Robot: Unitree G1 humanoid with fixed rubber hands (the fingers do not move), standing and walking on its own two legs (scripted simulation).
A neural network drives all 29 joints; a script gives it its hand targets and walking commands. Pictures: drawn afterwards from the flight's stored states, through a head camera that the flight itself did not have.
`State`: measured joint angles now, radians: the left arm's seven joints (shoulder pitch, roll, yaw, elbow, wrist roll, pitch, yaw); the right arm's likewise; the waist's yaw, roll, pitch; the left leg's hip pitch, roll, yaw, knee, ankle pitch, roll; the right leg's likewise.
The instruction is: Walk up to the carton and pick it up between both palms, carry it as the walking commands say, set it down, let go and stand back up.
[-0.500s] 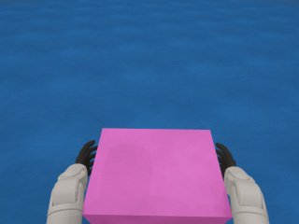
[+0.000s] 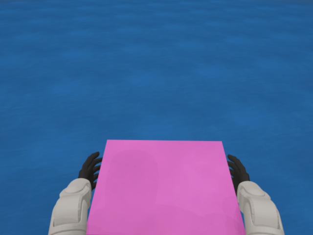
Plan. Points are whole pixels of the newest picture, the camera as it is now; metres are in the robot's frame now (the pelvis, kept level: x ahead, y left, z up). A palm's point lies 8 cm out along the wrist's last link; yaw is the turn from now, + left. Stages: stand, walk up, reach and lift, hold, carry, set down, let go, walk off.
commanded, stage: reach and lift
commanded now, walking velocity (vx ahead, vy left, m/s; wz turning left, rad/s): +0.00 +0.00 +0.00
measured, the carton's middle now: (163, 203) +0.25 +0.00 -0.05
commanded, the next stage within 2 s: hold in 0.32 s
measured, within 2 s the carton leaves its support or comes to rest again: neither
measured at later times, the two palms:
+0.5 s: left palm (83, 184) +0.26 +0.21 +0.03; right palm (238, 183) +0.27 -0.18 +0.03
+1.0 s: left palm (84, 184) +0.26 +0.20 +0.03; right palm (239, 185) +0.26 -0.19 +0.03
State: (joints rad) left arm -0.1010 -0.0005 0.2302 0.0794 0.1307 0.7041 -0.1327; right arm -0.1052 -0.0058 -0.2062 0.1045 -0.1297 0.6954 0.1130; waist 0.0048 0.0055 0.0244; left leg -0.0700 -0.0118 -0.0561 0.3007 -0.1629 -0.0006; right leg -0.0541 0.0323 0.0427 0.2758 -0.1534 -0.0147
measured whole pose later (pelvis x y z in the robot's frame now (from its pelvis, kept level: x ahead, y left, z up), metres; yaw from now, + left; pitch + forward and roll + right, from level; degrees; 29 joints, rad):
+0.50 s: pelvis -0.01 +0.00 +0.00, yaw +0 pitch -4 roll +0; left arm -0.13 0.01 0.25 0.12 0.14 0.71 -0.14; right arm -0.14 0.01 -0.21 0.14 -0.15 0.70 0.11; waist 0.02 0.00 0.03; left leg -0.08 -0.01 -0.06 0.31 -0.16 0.00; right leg -0.06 0.03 0.04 0.29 -0.15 -0.01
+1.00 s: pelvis -0.01 +0.00 +0.00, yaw +0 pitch -5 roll +0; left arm -0.11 -0.01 0.24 0.09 0.14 0.71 -0.14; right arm -0.12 -0.01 -0.21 0.12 -0.14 0.70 0.11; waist 0.01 0.01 0.03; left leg -0.07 -0.02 -0.05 0.31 -0.16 0.00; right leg -0.05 0.03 0.05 0.28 -0.15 -0.01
